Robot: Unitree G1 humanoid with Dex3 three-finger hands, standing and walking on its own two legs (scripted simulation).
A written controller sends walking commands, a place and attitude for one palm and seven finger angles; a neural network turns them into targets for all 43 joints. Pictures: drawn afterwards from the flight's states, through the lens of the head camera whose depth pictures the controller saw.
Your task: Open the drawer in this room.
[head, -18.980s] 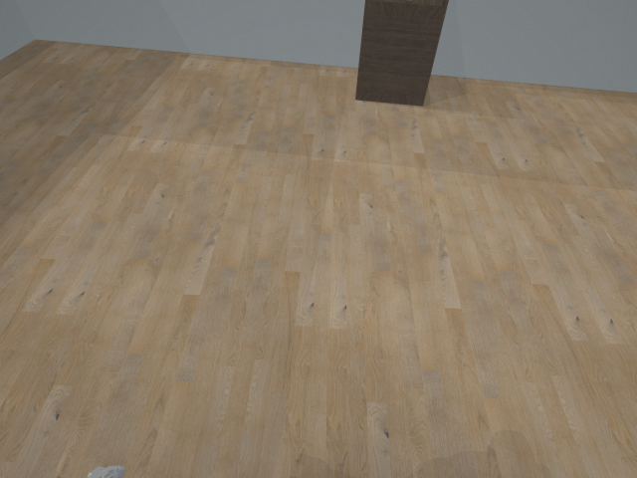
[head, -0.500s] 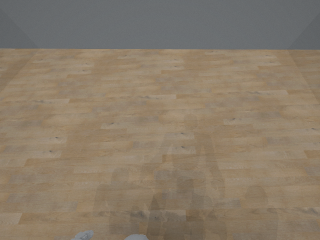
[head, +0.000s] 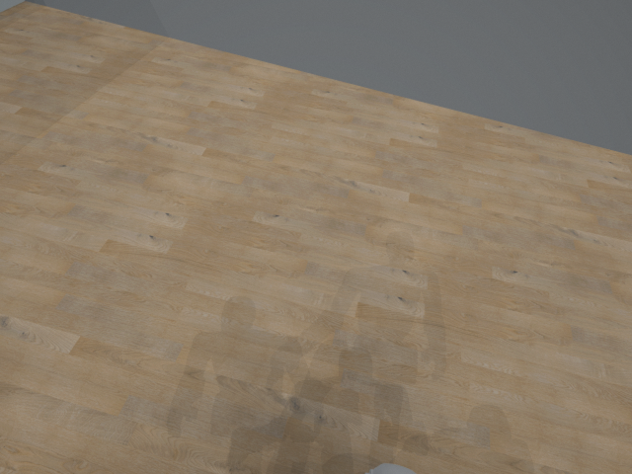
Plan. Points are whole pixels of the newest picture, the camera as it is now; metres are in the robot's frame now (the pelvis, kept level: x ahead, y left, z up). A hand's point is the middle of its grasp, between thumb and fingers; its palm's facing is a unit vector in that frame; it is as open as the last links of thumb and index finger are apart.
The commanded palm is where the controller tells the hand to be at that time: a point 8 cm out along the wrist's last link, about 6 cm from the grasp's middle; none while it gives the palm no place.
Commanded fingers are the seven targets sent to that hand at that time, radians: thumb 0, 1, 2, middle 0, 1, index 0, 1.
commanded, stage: turn or walk to find it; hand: left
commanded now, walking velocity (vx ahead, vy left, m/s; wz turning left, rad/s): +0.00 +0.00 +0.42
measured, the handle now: out of the picture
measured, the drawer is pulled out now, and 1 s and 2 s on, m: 0.00 0.00 0.00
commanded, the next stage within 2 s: stand and wait in 1.34 s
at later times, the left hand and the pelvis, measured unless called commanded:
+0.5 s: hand out of the picture +0.02 +0.14 -0.15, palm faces +0.25 -0.93 -0.27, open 7.4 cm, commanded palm none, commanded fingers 0.00 0.90 0.90 -0.20 -0.30 -0.20 -0.30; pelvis +0.00 -0.06 +0.00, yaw +14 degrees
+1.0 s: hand out of the picture -0.07 +0.20 -0.17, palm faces +0.49 -0.84 -0.24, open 7.4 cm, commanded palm none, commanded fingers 0.00 0.90 0.90 -0.20 -0.30 -0.20 -0.30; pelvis -0.02 -0.02 +0.00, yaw +26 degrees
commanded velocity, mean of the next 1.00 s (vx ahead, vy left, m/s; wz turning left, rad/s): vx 0.00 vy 0.00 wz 0.42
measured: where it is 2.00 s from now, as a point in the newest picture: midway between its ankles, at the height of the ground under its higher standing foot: outside the picture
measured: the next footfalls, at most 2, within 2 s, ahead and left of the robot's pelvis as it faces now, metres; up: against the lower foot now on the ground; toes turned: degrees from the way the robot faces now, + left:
right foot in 0.26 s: +0.05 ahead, -0.14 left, +0.00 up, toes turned +3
left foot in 0.76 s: -0.04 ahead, +0.10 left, +0.00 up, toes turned +25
